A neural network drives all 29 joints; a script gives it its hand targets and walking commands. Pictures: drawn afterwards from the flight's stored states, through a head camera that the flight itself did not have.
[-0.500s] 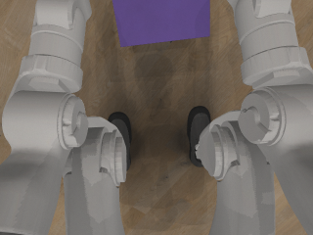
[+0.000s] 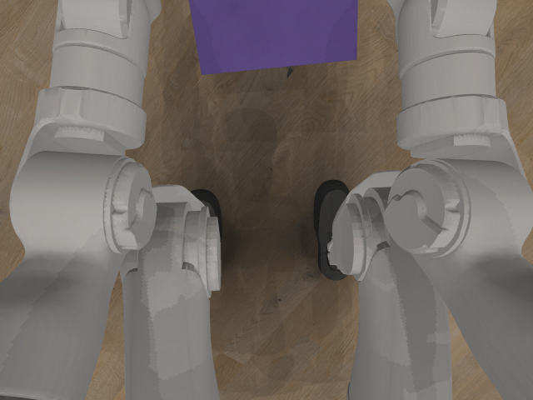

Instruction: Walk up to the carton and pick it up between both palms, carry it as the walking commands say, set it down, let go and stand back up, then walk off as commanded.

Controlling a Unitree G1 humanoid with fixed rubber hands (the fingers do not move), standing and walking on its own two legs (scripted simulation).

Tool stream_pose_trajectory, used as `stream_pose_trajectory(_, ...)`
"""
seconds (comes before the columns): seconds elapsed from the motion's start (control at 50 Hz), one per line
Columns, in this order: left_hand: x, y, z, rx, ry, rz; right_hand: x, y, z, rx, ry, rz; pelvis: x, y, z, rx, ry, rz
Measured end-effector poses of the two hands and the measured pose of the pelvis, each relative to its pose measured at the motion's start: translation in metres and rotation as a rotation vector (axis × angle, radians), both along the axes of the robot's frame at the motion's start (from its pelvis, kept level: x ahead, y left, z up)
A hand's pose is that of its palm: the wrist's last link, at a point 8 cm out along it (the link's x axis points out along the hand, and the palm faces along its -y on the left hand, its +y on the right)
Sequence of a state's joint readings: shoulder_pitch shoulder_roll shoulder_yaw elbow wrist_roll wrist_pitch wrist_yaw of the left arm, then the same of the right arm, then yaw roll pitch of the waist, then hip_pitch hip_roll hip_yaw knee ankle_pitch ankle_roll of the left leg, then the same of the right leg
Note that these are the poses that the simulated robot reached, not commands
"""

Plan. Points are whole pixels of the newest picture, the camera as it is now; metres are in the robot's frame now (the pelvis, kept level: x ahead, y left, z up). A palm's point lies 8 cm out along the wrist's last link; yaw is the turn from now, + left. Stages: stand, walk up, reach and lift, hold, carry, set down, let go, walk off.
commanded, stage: reach and lift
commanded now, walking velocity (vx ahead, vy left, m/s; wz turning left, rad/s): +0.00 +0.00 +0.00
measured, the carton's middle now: out of the picture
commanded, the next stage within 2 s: none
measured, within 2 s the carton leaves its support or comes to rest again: neither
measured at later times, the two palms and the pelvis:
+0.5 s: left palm out of the picture +0.56 +0.11 -0.08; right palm out of the picture +0.55 -0.13 -0.05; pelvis -0.01 +0.00 +0.03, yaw +0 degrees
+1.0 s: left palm out of the picture +0.54 +0.11 +0.00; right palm out of the picture +0.52 -0.13 +0.02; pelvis -0.02 +0.00 +0.08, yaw +0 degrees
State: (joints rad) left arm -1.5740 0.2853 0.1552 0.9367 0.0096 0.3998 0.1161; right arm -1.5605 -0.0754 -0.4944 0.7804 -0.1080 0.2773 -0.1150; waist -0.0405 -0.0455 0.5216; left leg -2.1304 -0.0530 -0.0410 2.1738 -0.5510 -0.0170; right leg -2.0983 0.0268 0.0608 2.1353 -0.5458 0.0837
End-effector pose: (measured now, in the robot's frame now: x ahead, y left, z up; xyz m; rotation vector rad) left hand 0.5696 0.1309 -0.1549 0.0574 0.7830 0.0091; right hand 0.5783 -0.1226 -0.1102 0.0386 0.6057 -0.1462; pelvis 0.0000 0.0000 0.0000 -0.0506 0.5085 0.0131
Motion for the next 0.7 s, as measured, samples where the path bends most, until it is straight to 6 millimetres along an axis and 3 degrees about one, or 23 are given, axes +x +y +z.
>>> stream_pose_trajectory(0.1, -0.001, -0.003, 0.015, 0.032, -0.018, 0.027, -0.002, 0.002, 0.017, -0.012, -0.029, -0.008, -0.002, 0.0, 0.007, -0.003, -0.008, 0.003)
stream_pose_trajectory(0.26, -0.009, -0.012, 0.028, 0.042, 0.004, 0.014, -0.022, -0.002, 0.023, -0.063, -0.013, -0.095, -0.005, -0.001, 0.017, -0.002, -0.022, 0.007)
stream_pose_trajectory(0.42, -0.011, -0.021, 0.062, 0.098, -0.033, -0.005, -0.028, -0.006, 0.053, -0.09, -0.04, -0.163, -0.009, -0.003, 0.027, 0.004, -0.049, 0.007)
stream_pose_trajectory(0.7, -0.02, -0.026, 0.102, 0.11, -0.043, -0.018, -0.044, -0.011, 0.087, -0.094, -0.027, -0.181, -0.015, -0.003, 0.054, 0.009, -0.097, 0.002)
